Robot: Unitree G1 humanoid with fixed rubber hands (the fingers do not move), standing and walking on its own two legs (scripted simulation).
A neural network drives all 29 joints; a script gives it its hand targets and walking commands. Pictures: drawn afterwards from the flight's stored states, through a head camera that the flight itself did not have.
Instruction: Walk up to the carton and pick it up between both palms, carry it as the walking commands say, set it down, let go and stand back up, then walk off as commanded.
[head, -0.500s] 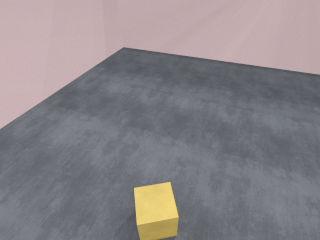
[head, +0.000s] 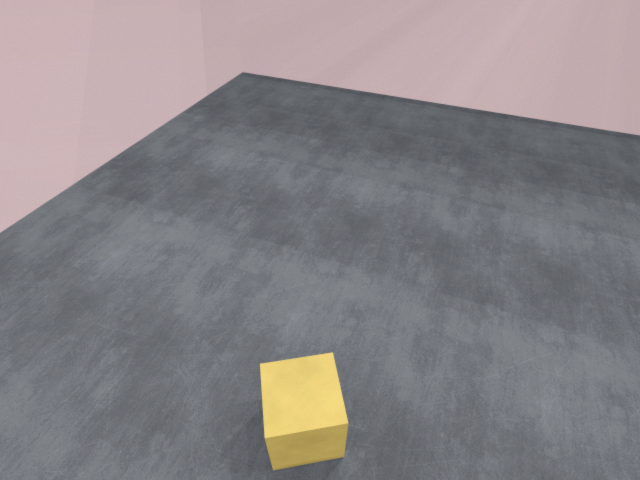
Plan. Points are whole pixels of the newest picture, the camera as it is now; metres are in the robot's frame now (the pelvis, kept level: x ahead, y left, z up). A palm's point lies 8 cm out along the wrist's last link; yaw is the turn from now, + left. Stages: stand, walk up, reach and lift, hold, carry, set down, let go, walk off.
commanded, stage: walk off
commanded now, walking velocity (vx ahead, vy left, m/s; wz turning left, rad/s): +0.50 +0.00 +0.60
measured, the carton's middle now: (302, 411) +0.49 +0.04 -0.65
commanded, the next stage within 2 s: stand in 0.22 s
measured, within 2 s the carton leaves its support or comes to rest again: neither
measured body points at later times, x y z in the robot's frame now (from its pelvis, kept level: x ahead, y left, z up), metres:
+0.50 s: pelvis +0.11 +0.00 +0.00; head +0.11 +0.00 +0.45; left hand -0.03 +0.17 -0.16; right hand +0.22 -0.23 -0.14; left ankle +0.17 +0.13 -0.70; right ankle +0.05 -0.12 -0.74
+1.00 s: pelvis +0.19 +0.03 +0.00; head +0.19 +0.03 +0.45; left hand +0.14 +0.23 -0.16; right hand +0.19 -0.18 -0.16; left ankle +0.21 +0.14 -0.74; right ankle +0.14 -0.09 -0.74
